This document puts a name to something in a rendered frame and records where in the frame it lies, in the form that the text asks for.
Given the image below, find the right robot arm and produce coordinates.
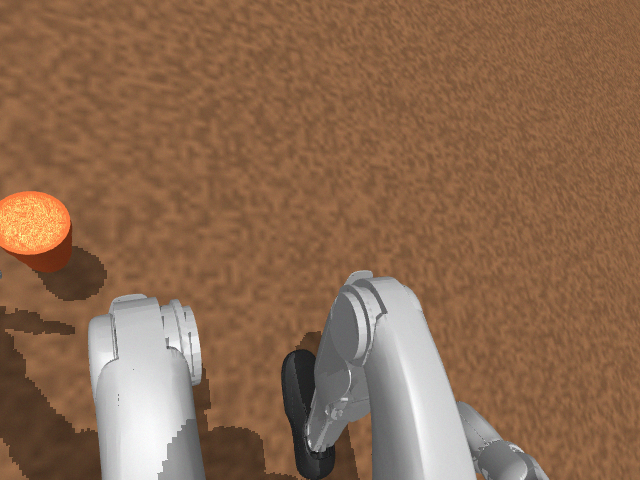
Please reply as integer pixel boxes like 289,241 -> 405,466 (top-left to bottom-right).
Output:
478,441 -> 550,480

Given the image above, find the right robot foot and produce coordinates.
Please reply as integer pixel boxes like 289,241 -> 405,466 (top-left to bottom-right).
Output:
281,349 -> 335,480

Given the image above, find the cup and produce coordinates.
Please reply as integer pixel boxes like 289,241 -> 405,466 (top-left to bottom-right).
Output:
0,191 -> 72,273

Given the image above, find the right robot hand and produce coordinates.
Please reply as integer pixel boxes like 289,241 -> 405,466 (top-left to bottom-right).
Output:
456,401 -> 504,474

